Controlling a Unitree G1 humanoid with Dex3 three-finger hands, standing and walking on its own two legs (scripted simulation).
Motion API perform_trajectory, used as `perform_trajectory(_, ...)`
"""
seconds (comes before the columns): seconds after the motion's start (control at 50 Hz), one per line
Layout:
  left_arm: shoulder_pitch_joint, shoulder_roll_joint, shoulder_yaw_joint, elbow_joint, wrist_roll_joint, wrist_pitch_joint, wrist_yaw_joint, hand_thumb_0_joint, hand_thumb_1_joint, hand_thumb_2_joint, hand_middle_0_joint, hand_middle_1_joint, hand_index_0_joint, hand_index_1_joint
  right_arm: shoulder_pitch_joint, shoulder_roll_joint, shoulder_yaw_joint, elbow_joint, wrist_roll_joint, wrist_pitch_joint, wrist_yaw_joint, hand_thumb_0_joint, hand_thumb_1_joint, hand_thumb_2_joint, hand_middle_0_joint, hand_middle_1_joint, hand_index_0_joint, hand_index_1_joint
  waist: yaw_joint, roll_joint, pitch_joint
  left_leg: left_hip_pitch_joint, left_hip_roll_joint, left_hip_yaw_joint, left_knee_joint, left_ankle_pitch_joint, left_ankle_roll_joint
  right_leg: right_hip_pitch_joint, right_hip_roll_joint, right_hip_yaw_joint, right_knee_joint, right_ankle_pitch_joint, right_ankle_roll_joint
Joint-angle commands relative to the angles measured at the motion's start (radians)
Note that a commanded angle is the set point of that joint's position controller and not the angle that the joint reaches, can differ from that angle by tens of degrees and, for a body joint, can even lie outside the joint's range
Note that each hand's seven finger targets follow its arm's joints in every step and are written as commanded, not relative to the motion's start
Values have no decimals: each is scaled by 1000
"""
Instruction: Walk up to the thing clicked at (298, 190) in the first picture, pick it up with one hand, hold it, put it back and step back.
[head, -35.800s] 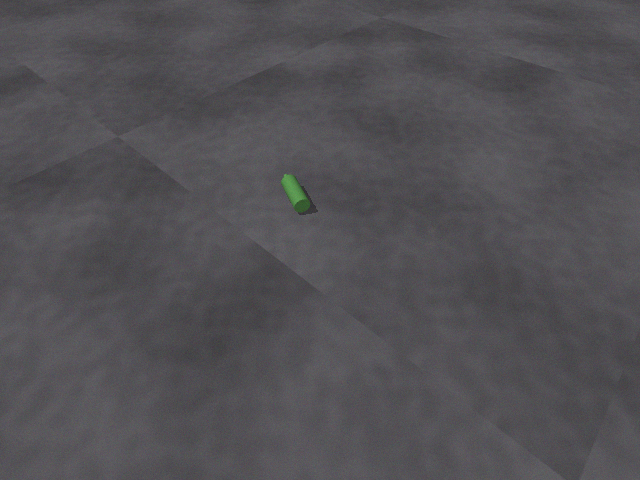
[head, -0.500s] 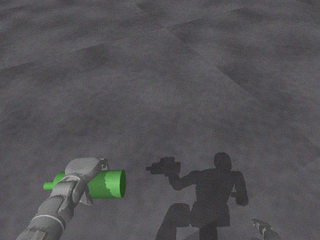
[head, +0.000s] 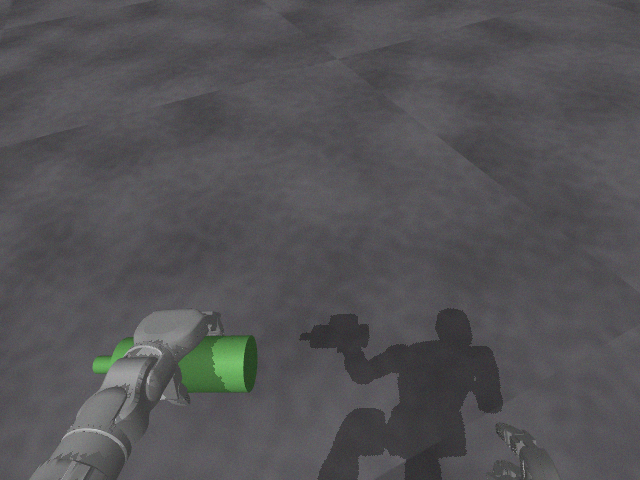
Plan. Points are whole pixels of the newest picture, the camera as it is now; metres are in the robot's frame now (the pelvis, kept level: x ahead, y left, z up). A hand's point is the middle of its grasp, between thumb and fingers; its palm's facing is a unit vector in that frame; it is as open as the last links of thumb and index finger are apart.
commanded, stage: hold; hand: left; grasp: from above
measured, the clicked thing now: (173, 363) +0.30 +0.24 -0.05
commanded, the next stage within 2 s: crouch in 0.48 s
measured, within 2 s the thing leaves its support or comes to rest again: neither
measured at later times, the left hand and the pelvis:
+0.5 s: hand (184, 354) +0.30 +0.22 -0.03, palm faces -0.44 -0.04 -0.89, open 10.6 cm; pelvis +0.01 +0.00 +0.00, yaw +0 degrees
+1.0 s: hand (197, 378) +0.30 +0.23 -0.12, palm faces -0.47 +0.02 -0.88, open 10.7 cm; pelvis +0.00 +0.00 -0.03, yaw +2 degrees
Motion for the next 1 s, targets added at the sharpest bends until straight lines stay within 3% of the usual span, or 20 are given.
perform_trajectory(0.0,-342,199,109,-208,-9,8,37,0,703,933,-973,-905,-1011,-866,-112,-123,-41,-143,-6,-44,-5,0,-899,-898,199,299,199,299,-4,-24,-237,145,-25,-3,-76,95,14,21,31,-29,-103,70,-25)
perform_trajectory(0.04,-305,218,128,-204,-3,9,32,0,672,913,-950,-895,-988,-856,-112,-124,-42,-146,-7,-40,-5,0,-901,-899,199,299,199,299,6,-39,-234,141,-26,-4,-74,101,16,32,29,-30,-110,71,-23)
perform_trajectory(0.06,-296,208,118,-204,-5,9,28,0,671,919,-953,-899,-990,-862,-116,-122,-40,-148,-7,-38,-5,0,-904,-900,199,299,199,299,3,-39,-224,137,-31,1,-72,107,16,29,27,-27,-111,78,-22)
perform_trajectory(0.18,-350,220,125,-255,-2,-2,31,0,662,901,-933,-905,-976,-861,-106,-123,-43,-145,-7,-31,-8,0,-901,-899,199,299,199,299,-7,-32,-272,172,-29,-3,-66,150,17,43,31,-30,-102,123,-22)
perform_trajectory(0.22,-366,247,152,-244,3,-4,42,0,657,894,-934,-896,-976,-853,-102,-123,-43,-135,-8,-30,-9,0,-901,-899,199,299,199,299,-2,-3,-271,173,-28,-2,-68,150,13,38,32,-31,-100,121,-25)
perform_trajectory(0.26,-377,212,122,-245,6,-4,47,0,657,879,-928,-889,-973,-843,-95,-123,-46,-132,-7,-30,-9,0,-897,-896,200,299,200,299,-12,-26,-297,190,-26,-2,-64,181,17,47,33,-32,-93,158,-23)
perform_trajectory(0.32,-335,212,133,-209,5,8,60,0,645,897,-930,-882,-969,-842,-90,-126,-52,-129,-6,-26,-7,0,-900,-898,200,299,199,299,-2,-24,-293,190,-28,0,-57,219,14,59,31,-36,-91,193,-22)
perform_trajectory(0.34,-364,201,115,-237,3,7,61,0,648,887,-917,-892,-962,-846,-92,-128,-54,-126,-9,-25,-6,0,-895,-896,200,299,200,299,-11,-20,-308,201,-27,0,-54,224,14,54,31,-35,-89,202,-21)
perform_trajectory(0.44,-284,207,128,-192,4,19,45,0,648,877,-923,-879,-966,-836,-96,-122,-55,-134,-4,-18,-3,0,-896,-897,200,299,199,299,8,-42,-257,165,-33,5,-65,198,18,66,24,-33,-107,182,-19)
perform_trajectory(0.48,-311,202,111,-208,4,15,34,0,658,877,-929,-885,-972,-841,-102,-123,-53,-139,-6,-15,-2,0,-897,-897,199,299,199,299,0,-50,-249,161,-32,1,-65,189,18,57,25,-35,-110,172,-19)
perform_trajectory(0.54,-349,237,135,-230,9,5,31,0,649,874,-932,-860,-970,-821,-96,-126,-55,-139,-5,-12,-3,0,-899,-898,199,299,199,299,0,-10,-277,181,-31,1,-67,201,16,64,25,-32,-103,178,-24)
perform_trajectory(0.56,-358,214,112,-227,7,3,28,0,723,794,-957,-917,-1028,-844,-93,-124,-53,-140,-5,-11,-3,0,-923,-911,200,301,200,300,-8,-23,-276,186,-28,-1,-65,204,18,58,27,-33,-101,184,-22)
perform_trajectory(0.58,-357,209,111,-230,2,1,30,0,643,850,-877,-925,-948,-865,-96,-125,-53,-143,-3,-13,-3,0,-881,-895,201,301,201,301,-5,-35,-269,181,-26,-6,-68,202,16,60,31,-36,-99,176,-24)
perform_trajectory(0.6,-354,212,122,-220,9,0,36,0,607,909,-893,-911,-930,-874,-87,-126,-55,-141,-5,-13,-3,0,-889,-898,200,300,201,300,-8,-27,-267,179,-29,-2,-67,201,17,56,28,-35,-102,179,-24)
perform_trajectory(0.64,-308,205,132,-176,8,-1,50,0,612,924,-897,-924,-934,-887,-90,-125,-55,-140,-4,-10,-3,0,-890,-898,200,300,201,300,-1,-37,-247,169,-28,-4,-67,201,14,50,29,-39,-101,172,-26)
perform_trajectory(0.74,-330,171,104,-112,45,-22,104,0,602,932,-907,-900,-936,-872,-62,-129,-61,-122,-12,-2,3,0,-890,-898,200,300,200,300,-28,-75,-232,127,-30,-4,-32,195,16,-2,24,-40,-72,178,-22)
perform_trajectory(0.76,-301,186,130,-64,50,-26,124,0,601,947,-911,-898,-936,-874,-56,-131,-63,-119,-14,2,4,0,-890,-898,200,300,201,300,-21,-79,-221,107,-30,-5,-19,183,14,-11,24,-41,-62,163,-23)
perform_trajectory(0.8,-347,156,108,-14,62,-40,162,0,613,965,-923,-912,-947,-889,-45,-132,-64,-108,-21,6,12,0,-891,-898,200,300,200,300,-44,-83,-203,57,-31,-7,19,138,12,-74,23,-42,-27,125,-24)
perform_trajectory(0.86,-411,166,111,92,102,-49,226,0,600,929,-906,-929,-939,-896,-23,-138,-71,-86,-34,7,22,0,-896,-899,200,300,200,300,-58,-78,-229,-41,-36,-6,122,100,9,-177,19,-45,54,98,-21)
perform_trajectory(0.98,-582,166,113,220,188,-81,363,0,599,968,-902,-967,-937,-934,69,-155,-102,-70,-65,-10,50,0,-900,-899,199,300,200,300,-93,-18,-422,-307,-27,-11,439,19,4,-491,25,-47,349,25,-36)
